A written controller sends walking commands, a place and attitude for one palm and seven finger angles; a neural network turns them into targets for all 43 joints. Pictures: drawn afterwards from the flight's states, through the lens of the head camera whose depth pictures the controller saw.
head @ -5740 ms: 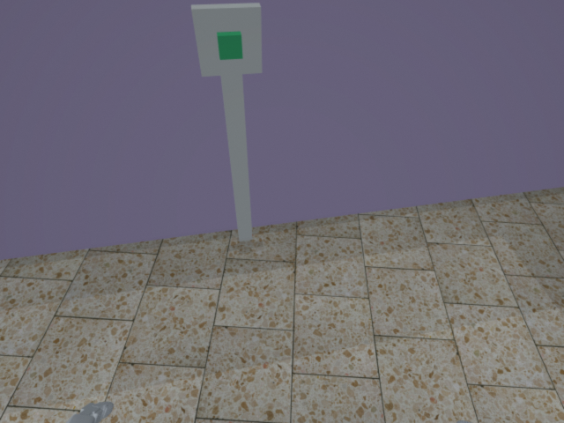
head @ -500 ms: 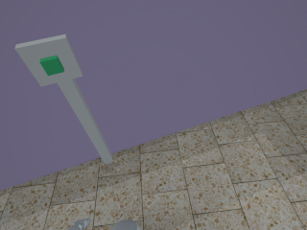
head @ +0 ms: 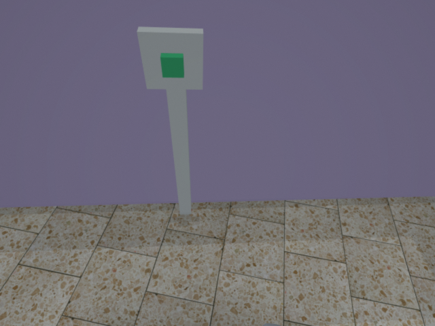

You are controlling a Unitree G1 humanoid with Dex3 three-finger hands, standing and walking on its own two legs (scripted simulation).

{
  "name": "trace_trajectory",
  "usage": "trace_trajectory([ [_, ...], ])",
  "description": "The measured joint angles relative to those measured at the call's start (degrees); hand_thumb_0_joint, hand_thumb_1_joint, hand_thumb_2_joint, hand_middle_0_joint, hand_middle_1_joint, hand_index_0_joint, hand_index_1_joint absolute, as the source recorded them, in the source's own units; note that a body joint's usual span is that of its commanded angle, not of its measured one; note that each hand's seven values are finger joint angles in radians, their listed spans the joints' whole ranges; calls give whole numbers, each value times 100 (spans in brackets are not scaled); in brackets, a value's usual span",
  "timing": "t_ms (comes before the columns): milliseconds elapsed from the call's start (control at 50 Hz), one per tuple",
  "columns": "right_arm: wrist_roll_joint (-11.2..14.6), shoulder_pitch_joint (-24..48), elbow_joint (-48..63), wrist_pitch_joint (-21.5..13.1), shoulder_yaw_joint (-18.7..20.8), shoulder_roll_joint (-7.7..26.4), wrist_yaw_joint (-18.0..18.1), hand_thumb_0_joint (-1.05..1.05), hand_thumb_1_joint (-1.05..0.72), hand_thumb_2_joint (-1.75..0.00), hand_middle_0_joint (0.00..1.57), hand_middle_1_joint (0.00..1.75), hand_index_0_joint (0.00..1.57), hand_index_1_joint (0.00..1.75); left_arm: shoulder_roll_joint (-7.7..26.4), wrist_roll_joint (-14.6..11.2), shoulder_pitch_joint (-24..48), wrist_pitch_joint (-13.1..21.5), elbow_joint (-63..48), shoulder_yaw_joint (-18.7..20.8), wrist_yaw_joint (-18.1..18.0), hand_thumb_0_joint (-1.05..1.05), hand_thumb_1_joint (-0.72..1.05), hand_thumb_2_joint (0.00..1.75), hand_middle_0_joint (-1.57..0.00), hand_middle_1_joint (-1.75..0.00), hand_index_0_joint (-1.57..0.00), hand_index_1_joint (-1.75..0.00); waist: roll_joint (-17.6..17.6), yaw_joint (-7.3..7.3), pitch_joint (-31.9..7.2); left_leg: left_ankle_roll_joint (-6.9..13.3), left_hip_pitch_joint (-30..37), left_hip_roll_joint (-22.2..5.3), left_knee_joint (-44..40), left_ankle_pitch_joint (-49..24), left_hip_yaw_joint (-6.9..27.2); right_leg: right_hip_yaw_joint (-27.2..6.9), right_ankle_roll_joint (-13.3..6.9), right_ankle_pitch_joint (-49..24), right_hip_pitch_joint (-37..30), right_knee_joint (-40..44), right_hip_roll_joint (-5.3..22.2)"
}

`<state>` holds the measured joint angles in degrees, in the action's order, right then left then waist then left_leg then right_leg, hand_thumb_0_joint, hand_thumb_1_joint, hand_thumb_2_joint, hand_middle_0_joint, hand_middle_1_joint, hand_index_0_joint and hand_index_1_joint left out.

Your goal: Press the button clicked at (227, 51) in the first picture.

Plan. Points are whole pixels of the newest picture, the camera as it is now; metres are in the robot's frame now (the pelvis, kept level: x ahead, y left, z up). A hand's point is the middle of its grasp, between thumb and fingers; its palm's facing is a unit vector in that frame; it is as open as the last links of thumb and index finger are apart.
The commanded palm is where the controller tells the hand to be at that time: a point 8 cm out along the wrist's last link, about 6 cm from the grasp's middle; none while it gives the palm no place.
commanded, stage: turn to face it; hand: left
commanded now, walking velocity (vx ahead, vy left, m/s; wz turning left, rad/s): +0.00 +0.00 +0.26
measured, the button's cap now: (172, 65) +0.71 +0.19 +0.10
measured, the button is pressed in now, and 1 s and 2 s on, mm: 0 0 0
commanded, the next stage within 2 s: take the last steps up to it in 0.04 s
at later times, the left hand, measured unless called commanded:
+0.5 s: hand out of the picture -0.04 +0.11 -0.16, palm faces +0.19 -0.96 -0.19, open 7.3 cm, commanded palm none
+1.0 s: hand (131, 308) +0.18 +0.20 -0.17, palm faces +0.09 -0.98 -0.19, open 7.4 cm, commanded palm none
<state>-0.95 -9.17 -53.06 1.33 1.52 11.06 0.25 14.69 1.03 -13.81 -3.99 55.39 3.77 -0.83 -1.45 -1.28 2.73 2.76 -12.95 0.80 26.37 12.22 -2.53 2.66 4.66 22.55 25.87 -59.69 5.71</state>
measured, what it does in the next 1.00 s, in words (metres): walks ahead: right foot, then left foot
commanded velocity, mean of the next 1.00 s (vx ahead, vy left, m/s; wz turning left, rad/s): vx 0.24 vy -0.08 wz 0.00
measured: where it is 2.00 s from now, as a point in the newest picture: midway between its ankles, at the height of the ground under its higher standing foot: outside the picture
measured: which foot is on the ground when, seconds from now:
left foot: down 0.00-0.20, up 0.22-0.68, down 0.70-1.00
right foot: up 0.00-0.18, down 0.20-0.70, up 0.72-1.00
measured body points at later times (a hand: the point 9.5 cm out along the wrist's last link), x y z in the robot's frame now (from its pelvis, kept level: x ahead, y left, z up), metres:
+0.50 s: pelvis +0.02 -0.04 +0.01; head +0.01 -0.06 +0.46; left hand -0.05 +0.17 -0.14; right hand +0.04 -0.28 -0.16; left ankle +0.01 +0.11 -0.67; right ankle -0.01 -0.13 -0.74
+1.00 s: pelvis +0.15 +0.00 +0.00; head +0.15 +0.02 +0.45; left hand +0.17 +0.25 -0.16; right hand +0.13 -0.22 -0.15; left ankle +0.08 +0.11 -0.74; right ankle +0.22 -0.14 -0.68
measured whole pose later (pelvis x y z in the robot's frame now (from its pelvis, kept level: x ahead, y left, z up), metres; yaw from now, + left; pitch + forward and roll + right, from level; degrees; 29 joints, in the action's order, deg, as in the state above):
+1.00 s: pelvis +0.15 +0.00 +0.00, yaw +2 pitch +0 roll +0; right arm -1.5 -20.8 -63.2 -3.2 1.9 6.9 1.8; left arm 11.8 1.7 -13.5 -0.6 61.0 4.2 0.7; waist -2.2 0.4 0.6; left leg -0.3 -2.3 -2.9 19.2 16.0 -10.4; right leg 3.6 1.4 11.3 31.8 -54.6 6.7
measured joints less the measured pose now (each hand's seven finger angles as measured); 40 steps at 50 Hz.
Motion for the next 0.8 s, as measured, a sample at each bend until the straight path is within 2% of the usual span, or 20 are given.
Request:
trace_trajectory([
  [140,-39,-189,-169,74,22,-76,-21,0,-90,-90,20,30,20,30,-253,-27,137,60,-61,-81,-36,1,91,90,-20,-30,-20,-30,175,149,-77,-85,-140,91,10,-105,146,-5,-80,150,-632,1481,-208],
  [200,-19,-307,-280,88,54,-50,-23,0,-90,-90,20,30,20,30,-366,-34,133,207,-76,-135,-47,1,91,90,-20,-30,-20,-30,250,172,-120,-190,-321,128,268,-29,201,46,-177,-392,-1170,2650,-307],
  [240,5,-413,-399,128,100,21,-19,0,-90,-90,20,30,20,30,-518,17,93,304,-11,-190,-46,1,91,90,-20,-30,-20,-30,465,174,-154,-247,-507,50,814,639,330,187,-501,-526,-1285,2806,-426],
  [280,-35,-569,-505,211,134,40,-56,0,-90,-90,20,30,20,30,-611,33,-85,363,2,-233,-35,1,91,90,-20,-30,-20,-30,474,134,-299,-276,-805,60,1694,1143,329,262,-651,-569,-1401,2988,-412],
  [340,-85,-699,-641,216,184,50,-122,1,-91,-90,20,30,20,30,-686,24,-399,460,151,-231,-55,1,91,90,-20,-30,-20,-30,363,87,-421,-314,-1155,-60,2797,875,225,261,-691,-777,-1675,3488,-385],
  [380,-95,-771,-682,160,225,68,-138,1,-91,-90,20,30,20,30,-716,16,-576,505,300,-240,-40,1,91,90,-20,-30,-20,-30,336,116,-444,-362,-1286,-207,3125,576,192,304,-695,-888,-1837,3757,-394],
  [440,-102,-853,-764,115,275,98,-133,1,-91,-90,20,30,20,30,-786,21,-804,564,499,-255,-26,1,91,90,-20,-30,-20,-30,357,128,-439,-434,-1373,-430,3198,291,173,419,-701,-941,-2018,4005,-446],
  [540,-95,-800,-904,110,278,64,-126,1,-91,-90,20,30,20,30,-882,62,-1149,638,786,-246,-11,1,91,90,-20,-30,-20,-30,321,-17,-395,-467,-1271,-652,2562,402,27,516,-676,-873,-2189,4160,-515],
  [620,-65,-576,-878,7,225,-64,-120,1,-91,-90,19,30,20,30,-872,93,-1346,621,1021,-211,7,1,91,90,-20,-30,-20,-30,173,-165,-317,-391,-991,-637,1637,700,-170,502,-588,-689,-2250,4061,-486],
  [680,-46,-406,-774,-196,155,-165,-84,1,-91,-90,20,30,20,30,-849,57,-1477,575,1189,-185,23,1,91,90,-20,-30,-20,-30,89,-197,-267,-337,-499,-550,620,410,-364,460,-458,-332,-2187,3608,-441],
  [700,-52,-349,-735,-293,140,-193,-60,1,-91,-90,20,30,20,30,-851,35,-1517,548,1229,-180,35,1,91,90,-20,-30,-20,-30,71,-171,-256,-275,-404,-528,448,272,-381,411,-474,-114,-2037,3211,-416],
  [740,-55,-254,-679,-412,129,-323,13,0,-91,-90,20,30,20,30,-801,32,-1447,415,1310,-171,62,1,91,90,-20,-30,-20,-30,-88,-128,-200,-179,-353,-452,663,357,-545,199,-547,355,-1526,1904,-316],
  [800,-35,-332,-599,-489,148,-335,138,-1,-94,-90,20,30,20,30,-711,82,-1231,296,1297,-129,112,1,91,90,-20,-30,-20,-30,-111,-2,-266,-141,11,-420,358,433,-704,137,-583,160,-698,348,-264],
])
